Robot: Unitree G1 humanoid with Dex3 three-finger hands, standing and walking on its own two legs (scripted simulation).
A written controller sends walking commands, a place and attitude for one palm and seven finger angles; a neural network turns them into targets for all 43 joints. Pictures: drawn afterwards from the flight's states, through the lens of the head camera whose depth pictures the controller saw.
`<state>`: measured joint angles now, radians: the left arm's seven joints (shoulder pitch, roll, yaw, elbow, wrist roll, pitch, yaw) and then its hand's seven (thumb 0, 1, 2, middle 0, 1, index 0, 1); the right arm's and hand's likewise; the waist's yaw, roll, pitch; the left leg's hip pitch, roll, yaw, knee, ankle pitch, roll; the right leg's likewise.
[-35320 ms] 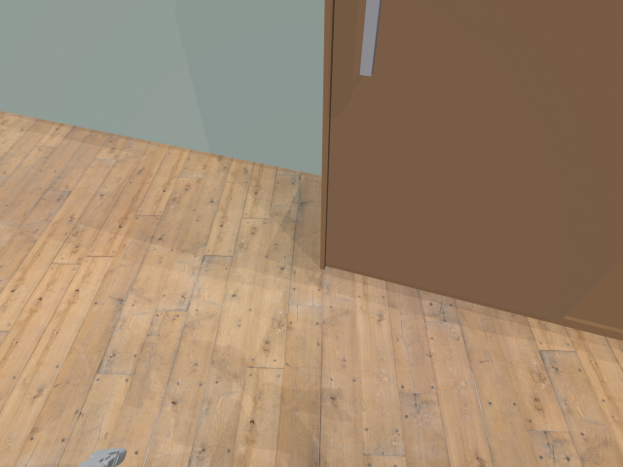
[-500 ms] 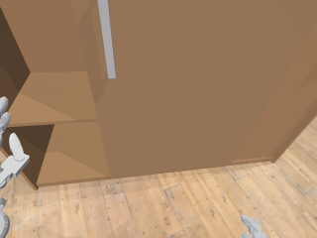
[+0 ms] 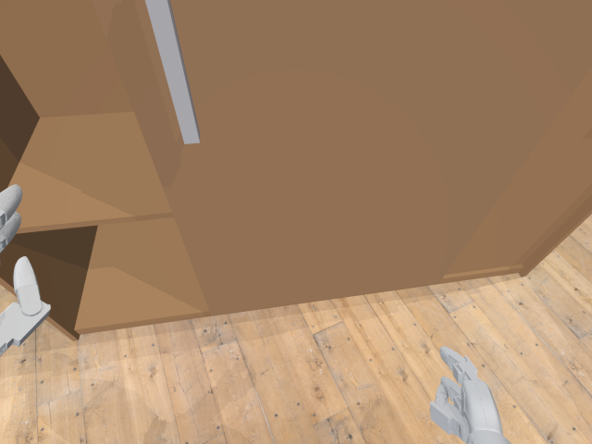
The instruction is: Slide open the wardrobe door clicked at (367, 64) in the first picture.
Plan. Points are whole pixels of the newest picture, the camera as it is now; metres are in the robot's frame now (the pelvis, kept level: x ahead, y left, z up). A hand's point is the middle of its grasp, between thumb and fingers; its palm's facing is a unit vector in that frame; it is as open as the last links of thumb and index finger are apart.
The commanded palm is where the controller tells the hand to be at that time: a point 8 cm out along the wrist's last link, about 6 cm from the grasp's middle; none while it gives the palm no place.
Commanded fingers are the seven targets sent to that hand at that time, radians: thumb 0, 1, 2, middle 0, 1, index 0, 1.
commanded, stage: let the arm hang, fingers relaxed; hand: left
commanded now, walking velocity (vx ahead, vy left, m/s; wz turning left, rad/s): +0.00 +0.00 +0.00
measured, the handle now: (172, 48) +0.58 +0.21 +0.22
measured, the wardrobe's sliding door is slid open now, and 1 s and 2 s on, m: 0.45 0.45 0.45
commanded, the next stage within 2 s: look to check the result in 1.16 s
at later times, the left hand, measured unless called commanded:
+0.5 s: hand out of the picture -0.07 +0.20 -0.18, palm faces +0.07 -0.98 -0.19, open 7.0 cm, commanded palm none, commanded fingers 0.00 0.90 0.90 -0.20 -0.30 -0.20 -0.30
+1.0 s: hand out of the picture +0.02 +0.22 -0.17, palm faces +0.02 -0.97 -0.22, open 7.4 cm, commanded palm none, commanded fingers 0.00 0.90 0.90 -0.20 -0.30 -0.20 -0.30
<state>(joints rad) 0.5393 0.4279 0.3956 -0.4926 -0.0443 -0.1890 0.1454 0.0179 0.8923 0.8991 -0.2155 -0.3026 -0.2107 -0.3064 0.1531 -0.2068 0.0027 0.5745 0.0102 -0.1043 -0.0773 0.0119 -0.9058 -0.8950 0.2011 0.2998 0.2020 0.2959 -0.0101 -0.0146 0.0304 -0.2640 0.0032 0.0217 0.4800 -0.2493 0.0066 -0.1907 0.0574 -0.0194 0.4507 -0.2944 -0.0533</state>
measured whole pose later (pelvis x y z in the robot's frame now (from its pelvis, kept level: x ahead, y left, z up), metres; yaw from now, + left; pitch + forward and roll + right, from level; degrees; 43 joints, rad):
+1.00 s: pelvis -0.03 +0.03 +0.01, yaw +2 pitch +0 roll +0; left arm 0.17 0.20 0.00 1.11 0.01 -0.01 0.01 0.01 0.91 0.90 -0.20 -0.30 -0.20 -0.30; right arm 0.17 -0.21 0.00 1.09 -0.02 0.00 -0.02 0.00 -0.91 -0.89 0.20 0.30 0.20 0.30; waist -0.01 0.01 0.02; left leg -0.22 -0.05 0.01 0.39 -0.16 0.05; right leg -0.16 0.00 -0.04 0.40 -0.24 -0.02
